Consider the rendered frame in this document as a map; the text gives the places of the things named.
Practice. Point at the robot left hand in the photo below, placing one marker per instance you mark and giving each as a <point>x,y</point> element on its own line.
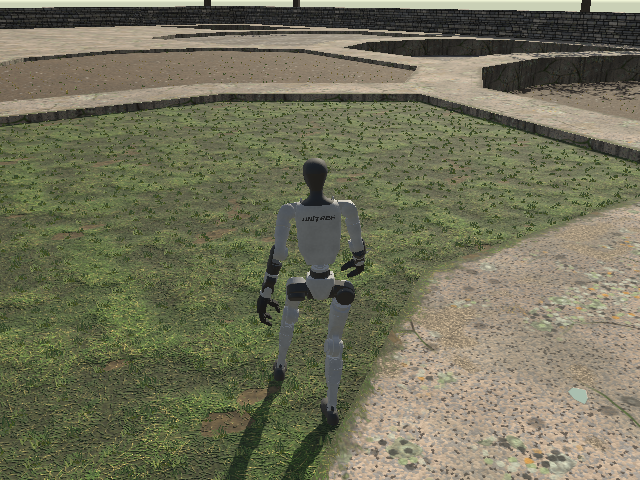
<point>261,309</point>

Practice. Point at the robot left shin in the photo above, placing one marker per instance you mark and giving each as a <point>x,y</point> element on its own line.
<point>285,338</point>

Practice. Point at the robot right forearm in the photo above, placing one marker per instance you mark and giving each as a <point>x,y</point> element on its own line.
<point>359,257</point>

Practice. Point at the robot left forearm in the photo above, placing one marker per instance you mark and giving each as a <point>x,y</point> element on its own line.
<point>271,275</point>

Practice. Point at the left robot upper arm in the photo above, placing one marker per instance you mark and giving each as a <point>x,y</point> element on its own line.
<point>285,214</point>

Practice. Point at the robot right hand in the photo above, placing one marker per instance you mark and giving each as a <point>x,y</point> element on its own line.
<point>355,272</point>

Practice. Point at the right robot upper arm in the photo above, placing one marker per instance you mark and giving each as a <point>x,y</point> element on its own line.
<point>349,210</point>

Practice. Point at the right robot foot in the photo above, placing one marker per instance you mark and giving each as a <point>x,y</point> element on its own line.
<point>332,416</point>

